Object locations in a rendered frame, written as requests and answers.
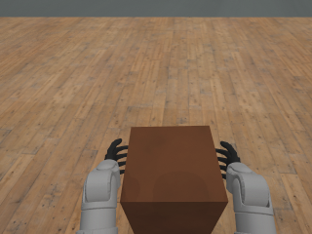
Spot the carton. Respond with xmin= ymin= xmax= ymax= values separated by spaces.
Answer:
xmin=120 ymin=125 xmax=229 ymax=234

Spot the robot right hand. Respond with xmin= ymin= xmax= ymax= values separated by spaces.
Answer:
xmin=215 ymin=141 xmax=241 ymax=179

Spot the robot left hand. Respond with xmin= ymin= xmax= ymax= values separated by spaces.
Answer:
xmin=104 ymin=138 xmax=129 ymax=175

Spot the left robot forearm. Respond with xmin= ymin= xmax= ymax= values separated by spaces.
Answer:
xmin=75 ymin=159 xmax=121 ymax=234

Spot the right robot forearm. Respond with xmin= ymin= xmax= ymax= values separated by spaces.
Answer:
xmin=226 ymin=162 xmax=277 ymax=234

